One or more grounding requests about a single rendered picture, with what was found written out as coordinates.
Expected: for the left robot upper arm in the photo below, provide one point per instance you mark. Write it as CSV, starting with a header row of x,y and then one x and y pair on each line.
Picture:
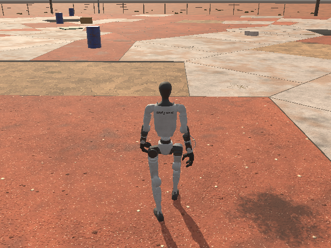
x,y
147,117

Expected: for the robot head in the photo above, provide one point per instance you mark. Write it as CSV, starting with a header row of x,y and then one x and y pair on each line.
x,y
165,91

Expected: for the right robot hand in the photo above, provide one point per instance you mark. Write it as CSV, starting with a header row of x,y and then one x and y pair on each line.
x,y
191,158

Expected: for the left robot hand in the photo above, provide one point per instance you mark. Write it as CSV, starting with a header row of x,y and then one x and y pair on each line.
x,y
147,145

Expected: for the right robot upper arm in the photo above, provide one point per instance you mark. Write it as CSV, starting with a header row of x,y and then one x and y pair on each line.
x,y
183,117

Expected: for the robot left forearm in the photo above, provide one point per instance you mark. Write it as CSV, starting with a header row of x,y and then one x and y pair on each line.
x,y
143,136

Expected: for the robot right forearm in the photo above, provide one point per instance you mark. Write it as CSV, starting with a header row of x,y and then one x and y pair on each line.
x,y
187,141

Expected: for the left robot shin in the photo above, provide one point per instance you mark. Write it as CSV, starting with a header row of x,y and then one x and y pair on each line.
x,y
157,196

